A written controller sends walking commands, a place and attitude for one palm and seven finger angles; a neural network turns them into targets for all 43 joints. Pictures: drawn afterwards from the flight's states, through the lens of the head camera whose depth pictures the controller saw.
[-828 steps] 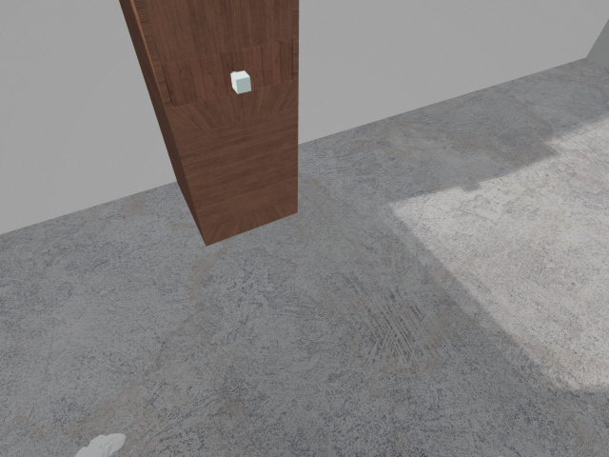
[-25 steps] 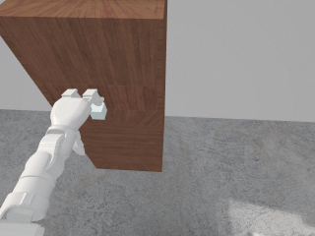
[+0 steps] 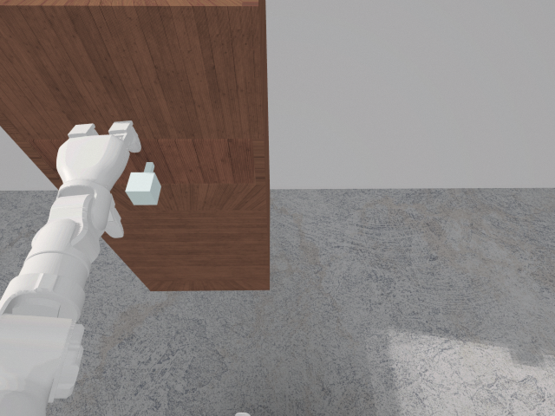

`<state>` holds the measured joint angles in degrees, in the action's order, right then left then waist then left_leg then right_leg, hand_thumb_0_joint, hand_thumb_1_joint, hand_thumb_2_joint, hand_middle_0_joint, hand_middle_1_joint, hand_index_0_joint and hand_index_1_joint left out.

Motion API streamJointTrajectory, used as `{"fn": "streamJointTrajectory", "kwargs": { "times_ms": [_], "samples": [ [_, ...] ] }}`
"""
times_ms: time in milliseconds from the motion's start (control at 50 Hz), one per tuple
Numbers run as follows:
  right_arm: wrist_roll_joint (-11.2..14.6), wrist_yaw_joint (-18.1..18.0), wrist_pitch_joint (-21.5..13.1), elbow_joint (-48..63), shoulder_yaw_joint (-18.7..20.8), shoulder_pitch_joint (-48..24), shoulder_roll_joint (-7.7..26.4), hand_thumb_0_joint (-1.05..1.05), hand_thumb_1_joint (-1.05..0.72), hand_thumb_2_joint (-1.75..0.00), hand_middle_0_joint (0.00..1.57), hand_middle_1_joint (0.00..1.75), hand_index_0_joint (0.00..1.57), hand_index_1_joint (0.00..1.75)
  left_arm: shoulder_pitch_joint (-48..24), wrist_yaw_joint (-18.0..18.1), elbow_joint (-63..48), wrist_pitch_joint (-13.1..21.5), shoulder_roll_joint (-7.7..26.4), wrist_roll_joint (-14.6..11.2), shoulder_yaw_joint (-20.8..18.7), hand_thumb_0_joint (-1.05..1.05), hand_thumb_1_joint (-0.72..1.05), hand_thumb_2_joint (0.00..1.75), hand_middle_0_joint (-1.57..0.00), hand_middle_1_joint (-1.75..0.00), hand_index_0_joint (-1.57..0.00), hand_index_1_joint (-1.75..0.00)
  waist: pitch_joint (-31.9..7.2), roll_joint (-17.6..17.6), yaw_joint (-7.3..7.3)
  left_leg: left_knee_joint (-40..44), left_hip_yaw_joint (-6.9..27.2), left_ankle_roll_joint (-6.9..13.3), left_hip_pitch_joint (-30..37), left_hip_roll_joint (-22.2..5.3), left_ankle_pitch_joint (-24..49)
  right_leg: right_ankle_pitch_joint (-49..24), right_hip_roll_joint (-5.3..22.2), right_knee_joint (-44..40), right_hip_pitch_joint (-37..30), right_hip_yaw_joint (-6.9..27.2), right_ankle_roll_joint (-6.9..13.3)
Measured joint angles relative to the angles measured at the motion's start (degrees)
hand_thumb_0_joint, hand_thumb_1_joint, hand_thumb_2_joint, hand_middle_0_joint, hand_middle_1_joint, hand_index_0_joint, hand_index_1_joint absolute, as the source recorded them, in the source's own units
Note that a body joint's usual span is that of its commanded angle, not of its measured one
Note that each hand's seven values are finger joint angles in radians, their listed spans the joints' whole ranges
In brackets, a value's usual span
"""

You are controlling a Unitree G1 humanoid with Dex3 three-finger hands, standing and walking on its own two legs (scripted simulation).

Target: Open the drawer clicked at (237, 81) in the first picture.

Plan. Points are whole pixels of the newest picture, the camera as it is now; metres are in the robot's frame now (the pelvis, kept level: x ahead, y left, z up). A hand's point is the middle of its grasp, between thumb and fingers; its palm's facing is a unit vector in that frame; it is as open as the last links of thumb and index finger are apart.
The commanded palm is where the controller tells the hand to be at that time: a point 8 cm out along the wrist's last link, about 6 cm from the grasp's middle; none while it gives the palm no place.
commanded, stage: move the hooked fingers above the handle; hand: left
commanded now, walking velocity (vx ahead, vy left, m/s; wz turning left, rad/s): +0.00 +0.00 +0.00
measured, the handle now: (146, 180) +0.52 +0.25 -0.03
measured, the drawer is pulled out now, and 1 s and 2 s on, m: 0.00 0.00 0.00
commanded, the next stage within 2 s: none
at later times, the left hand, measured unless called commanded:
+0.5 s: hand (126, 178) +0.47 +0.26 +0.03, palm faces -0.05 +0.01 -1.00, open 13.5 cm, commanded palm +0.46 +0.25 +0.09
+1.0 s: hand (137, 172) +0.48 +0.24 +0.03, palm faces +0.01 -0.02 -1.00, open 13.4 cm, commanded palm +0.47 +0.26 +0.09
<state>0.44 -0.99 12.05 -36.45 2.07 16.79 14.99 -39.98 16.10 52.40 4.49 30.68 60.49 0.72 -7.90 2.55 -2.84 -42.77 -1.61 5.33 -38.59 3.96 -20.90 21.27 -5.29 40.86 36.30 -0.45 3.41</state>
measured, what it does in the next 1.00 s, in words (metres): stands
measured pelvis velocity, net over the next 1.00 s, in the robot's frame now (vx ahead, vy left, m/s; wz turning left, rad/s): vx -0.01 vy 0.01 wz -0.01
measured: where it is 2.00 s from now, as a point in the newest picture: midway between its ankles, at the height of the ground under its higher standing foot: outside the picture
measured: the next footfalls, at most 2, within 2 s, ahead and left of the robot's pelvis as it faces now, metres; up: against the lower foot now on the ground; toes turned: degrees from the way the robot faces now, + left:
none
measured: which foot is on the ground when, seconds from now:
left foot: down 0.00-1.00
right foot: down 0.00-1.00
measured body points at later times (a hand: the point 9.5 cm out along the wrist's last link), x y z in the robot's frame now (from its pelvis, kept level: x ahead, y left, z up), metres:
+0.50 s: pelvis -0.01 +0.01 -0.01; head +0.08 +0.01 +0.43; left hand +0.47 +0.25 +0.08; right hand +0.00 -0.26 -0.14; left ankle -0.01 +0.06 -0.71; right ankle -0.03 -0.09 -0.71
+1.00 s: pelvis -0.01 +0.01 -0.01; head +0.09 +0.02 +0.43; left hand +0.48 +0.24 +0.08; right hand -0.01 -0.26 -0.13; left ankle -0.01 +0.06 -0.71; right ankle -0.03 -0.09 -0.71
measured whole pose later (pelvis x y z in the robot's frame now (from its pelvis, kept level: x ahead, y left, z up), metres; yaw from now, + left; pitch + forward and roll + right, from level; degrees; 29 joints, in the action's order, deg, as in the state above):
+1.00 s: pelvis -0.01 +0.01 -0.01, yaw -1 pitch +21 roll -3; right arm -0.4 -1.3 11.7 -37.8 0.5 20.4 15.6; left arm -50.0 20.5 63.5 6.0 30.8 63.9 1.3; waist -9.1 3.2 -7.3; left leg -48.5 -1.5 6.3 -47.3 3.3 -21.9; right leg 21.3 -5.8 44.6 44.1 -1.2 2.4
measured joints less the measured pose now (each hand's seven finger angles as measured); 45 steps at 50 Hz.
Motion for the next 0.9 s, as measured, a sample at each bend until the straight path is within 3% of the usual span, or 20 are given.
{"fn": "streamJointTrajectory", "kwargs": {
  "times_ms": [80, 160, 220, 280, 360, 420, 480, 540, 620, 700, 780, 840, 900],
  "samples": [
    [0.5, 0.0, 0.6, -0.6, 0.0, 2.0, -0.3, 0.01, -0.91, -0.9, 0.2, 0.3, 0.21, 0.3, -1.3, -4.0, 4.1, -3.2, 0.4, -1.2, 2.6, 0.0, -0.48, 0.3, -0.31, -1.2, -0.32, -1.2, 0.4, 0.2, -0.26, 0.8, 0.3, 0.1, 0.4, 0.0, 0.3, -0.5, 0.0, -1.3, -0.7, -0.2, -0.2],
    [0.1, -1.0, 0.4, -1.6, 0.3, 3.9, -0.7, 0.01, -0.91, -0.9, 0.2, 0.3, 0.21, 0.3, -0.5, -7.8, 1.1, 2.1, -0.3, -2.2, 4.4, 0.0, -0.48, 0.3, -0.31, -1.2, -0.32, -1.2, 0.7, -0.4, -0.84, 1.1, 1.1, 0.2, 1.1, 0.2, 0.4, -0.6, 0.1, -2.3, -1.9, -0.9, -0.2],
    [-0.4, -1.3, 0.0, -2.2, 0.5, 4.3, -0.5, 0.01, -0.91, -0.9, 0.2, 0.3, 0.21, 0.3, -1.4, -6.5, -0.7, 7.4, -0.9, -1.0, 4.1, 0.0, -0.48, 0.3, -0.32, -1.2, -0.33, -1.2, 0.3, -0.7, -1.74, -0.2, 1.4, 0.3, -0.3, 0.2, -0.2, -0.1, 0.1, -1.3, -0.8, -1.3, -0.2],
    [-1.0, -1.0, -0.4, -2.2, 0.3, 3.8, 0.1, 0.01, -0.91, -0.9, 0.2, 0.3, 0.21, 0.3, -3.9, -1.9, 0.6, 8.8, -0.7, 0.8, 1.6, 0.0, -0.48, 0.3, -0.32, -1.21, -0.33, -1.2, -0.5, -0.5, -3.06, -2.6, 1.1, 0.3, -3.3, 0.2, -1.0, 0.7, 0.1, 1.1, 2.4, -1.2, -0.3],
    [-1.6, 0.2, -0.2, -1.7, 0.3, 3.6, 0.9, 0.0, -0.91, -0.9, 0.2, 0.3, 0.21, 0.3, -6.4, 4.6, 4.0, 6.6, -1.7, 2.0, 0.6, 0.0, -0.48, 0.3, -0.4, -1.27, -0.35, -1.23, -1.4, 0.8, -2.94, -4.8, 0.4, 0.5, -6.7, 0.0, -1.5, 1.2, 0.0, 3.6, 6.0, -0.9, -0.6],
    [-1.2, 0.8, 1.1, -1.6, -0.6, 2.8, 0.7, 0.0, -0.91, -0.9, 0.2, 0.3, 0.21, 0.3, -7.7, 6.0, 8.1, 0.7, -2.5, 2.9, 0.3, 0.0, -0.48, 0.3, -0.4, -1.27, -0.36, -1.25, -1.7, 1.2, -2.91, -4.8, -0.4, 0.8, -7.1, -0.3, -1.3, 0.8, -0.2, 4.0, 6.8, -0.2, -0.7],
    [-0.3, 0.5, 1.5, -1.1, -1.5, 2.1, -0.2, 0.0, -0.91, -0.9, 0.2, 0.3, 0.21, 0.3, -9.3, 4.3, 13.4, -5.2, -1.3, 2.7, 0.0, 0.0, -0.48, 0.3, -0.37, -1.25, -0.36, -1.25, -1.2, 0.9, -3.75, -3.8, -0.7, 0.7, -6.2, -0.5, -0.5, 0.0, -0.4, 3.1, 6.1, 0.3, -0.7],
    [0.5, -0.5, 0.9, -0.3, -2.0, 2.8, -1.1, 0.0, -0.91, -0.9, 0.2, 0.3, 0.21, 0.3, -9.3, 0.2, 14.9, -6.5, 1.0, 1.3, -0.3, 0.0, -0.48, 0.3, -0.35, -1.24, -0.35, -1.24, -0.4, 0.3, -4.27, -2.2, -0.6, 0.5, -4.7, -0.8, 0.4, -1.1, -0.6, 1.2, 4.5, 0.3, -0.6],
    [0.6, -1.9, -0.7, -0.5, -1.6, 5.1, -1.4, 0.0, -0.91, -0.9, 0.2, 0.3, 0.21, 0.3, -8.7, -5.3, 12.1, -2.1, 2.9, -0.3, 3.2, 0.0, -0.48, 0.3, -0.33, -1.22, -0.34, -1.22, 0.4, -0.2, -4.0, -1.1, 0.8, 0.3, -3.0, -0.7, 1.0, -1.9, -0.6, -1.0, 1.9, -0.9, -0.4],
    [0.3, -2.3, -1.6, -1.8, -0.9, 6.4, -0.5, 0.0, -0.91, -0.9, 0.2, 0.3, 0.21, 0.3, -8.7, -6.7, 8.7, 4.0, 2.2, -0.8, 5.5, 0.0, -0.48, 0.3, -0.32, -1.21, -0.33, -1.21, 0.3, -0.5, -3.66, -1.9, 1.9, 0.3, -3.3, -0.2, 0.7, -1.4, -0.3, -0.8, 1.7, -2.1, -0.4],
    [-0.4, -1.7, -2.1, -2.2, -0.5, 6.0, 0.8, 0.0, -0.91, -0.9, 0.2, 0.3, 0.21, 0.3, -9.7, -3.7, 8.3, 6.7, 1.0, -0.1, 4.1, 0.0, -0.49, 0.3, -0.32, -1.21, -0.33, -1.21, -0.1, -0.6, -4.3, -3.9, 1.8, 0.5, -5.7, 0.1, -0.1, -0.4, 0.0, 1.5, 4.2, -2.2, -0.5],
    [-1.0, -1.2, -2.2, -1.6, -0.5, 5.2, 1.4, 0.0, -0.91, -0.9, 0.2, 0.3, 0.21, 0.3, -9.9, 0.0, 8.9, 6.1, 1.1, 1.2, 1.0, 0.0, -0.49, 0.3, -0.33, -1.22, -0.33, -1.21, -0.5, -0.3, -4.92, -5.4, 1.1, 0.7, -8.1, -0.2, -0.7, 0.1, -0.1, 3.3, 6.8, -1.7, -0.7],
    [-1.4, -0.6, -1.8, -1.3, -0.6, 5.0, 1.5, 0.0, -0.91, -0.9, 0.2, 0.3, 0.21, 0.3, -9.5, 3.1, 8.7, 5.6, 0.5, 2.2, -0.1, 0.0, -0.48, 0.3, -0.37, -1.26, -0.36, -1.23, -1.0, 0.3, -4.4, -6.2, 0.6, 0.9, -9.3, -0.4, -1.1, 0.3, -0.3, 4.1, 8.2, -1.3, -0.8]
  ]
}}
